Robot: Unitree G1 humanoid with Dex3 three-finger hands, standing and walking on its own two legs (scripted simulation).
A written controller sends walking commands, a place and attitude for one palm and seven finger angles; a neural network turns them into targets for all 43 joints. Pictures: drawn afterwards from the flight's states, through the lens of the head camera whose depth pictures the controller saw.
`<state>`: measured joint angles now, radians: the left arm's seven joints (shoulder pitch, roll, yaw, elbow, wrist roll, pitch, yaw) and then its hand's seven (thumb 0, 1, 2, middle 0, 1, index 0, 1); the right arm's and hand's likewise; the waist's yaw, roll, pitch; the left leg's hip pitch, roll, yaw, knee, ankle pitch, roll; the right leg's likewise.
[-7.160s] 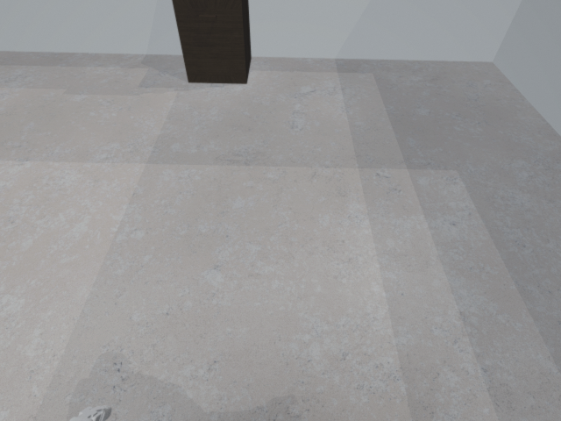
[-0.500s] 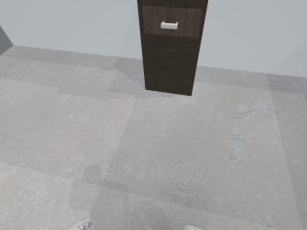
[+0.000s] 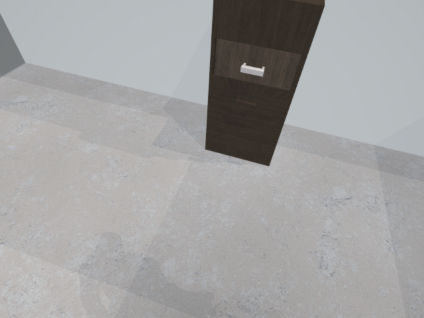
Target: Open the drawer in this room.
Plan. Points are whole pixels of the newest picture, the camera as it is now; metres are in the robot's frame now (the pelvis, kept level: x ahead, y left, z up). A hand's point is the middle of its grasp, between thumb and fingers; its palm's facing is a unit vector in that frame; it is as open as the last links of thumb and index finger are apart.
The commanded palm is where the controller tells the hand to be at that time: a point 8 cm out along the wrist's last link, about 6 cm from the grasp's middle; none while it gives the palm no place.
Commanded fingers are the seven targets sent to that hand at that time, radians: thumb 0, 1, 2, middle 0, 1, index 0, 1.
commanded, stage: turn or walk to find it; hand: left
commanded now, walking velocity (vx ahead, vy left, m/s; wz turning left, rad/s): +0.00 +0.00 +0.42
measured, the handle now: (253, 68) +1.18 -0.10 -0.12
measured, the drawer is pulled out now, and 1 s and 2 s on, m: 0.00 0.00 0.00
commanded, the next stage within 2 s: stand and wait in 0.06 s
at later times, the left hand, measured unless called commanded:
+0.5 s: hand out of the picture +0.03 +0.18 -0.18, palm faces +0.04 -0.97 -0.22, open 7.4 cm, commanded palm none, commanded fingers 0.00 0.90 0.90 -0.20 -0.30 -0.20 -0.30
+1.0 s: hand out of the picture -0.04 +0.14 -0.18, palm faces +0.10 -0.98 -0.17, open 7.4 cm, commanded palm none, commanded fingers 0.00 0.90 0.90 -0.20 -0.30 -0.20 -0.30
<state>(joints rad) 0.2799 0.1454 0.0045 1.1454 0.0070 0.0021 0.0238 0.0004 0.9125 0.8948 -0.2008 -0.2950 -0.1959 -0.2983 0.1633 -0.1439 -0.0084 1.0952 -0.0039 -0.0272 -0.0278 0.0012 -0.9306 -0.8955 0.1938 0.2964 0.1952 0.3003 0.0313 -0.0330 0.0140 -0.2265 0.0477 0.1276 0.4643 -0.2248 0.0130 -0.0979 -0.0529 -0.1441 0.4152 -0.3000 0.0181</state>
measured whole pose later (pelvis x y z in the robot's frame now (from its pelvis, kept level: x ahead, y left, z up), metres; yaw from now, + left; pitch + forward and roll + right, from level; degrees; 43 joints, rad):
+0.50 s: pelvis +0.02 +0.00 +0.00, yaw +1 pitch -1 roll +1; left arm 0.27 0.16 0.00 1.12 0.01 0.00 0.05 0.00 0.91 0.90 -0.20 -0.29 -0.20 -0.30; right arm 0.28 -0.14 -0.01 1.17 0.00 -0.01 -0.03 0.01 -0.92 -0.90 0.19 0.30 0.20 0.30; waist -0.01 0.00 0.03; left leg -0.17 0.02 0.13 0.44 -0.24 0.02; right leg -0.04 -0.08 -0.15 0.41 -0.33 0.03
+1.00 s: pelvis +0.00 -0.01 +0.00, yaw +2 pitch -1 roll +0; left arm 0.34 0.11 0.01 1.13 0.01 0.01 0.05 0.00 0.91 0.89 -0.20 -0.30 -0.20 -0.30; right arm 0.28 -0.12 -0.02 1.15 -0.01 0.01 -0.02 0.01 -0.91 -0.90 0.19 0.30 0.20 0.30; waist 0.00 0.00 0.05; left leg -0.24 0.04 0.08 0.51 -0.24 0.00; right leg -0.10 -0.06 -0.19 0.47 -0.35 0.00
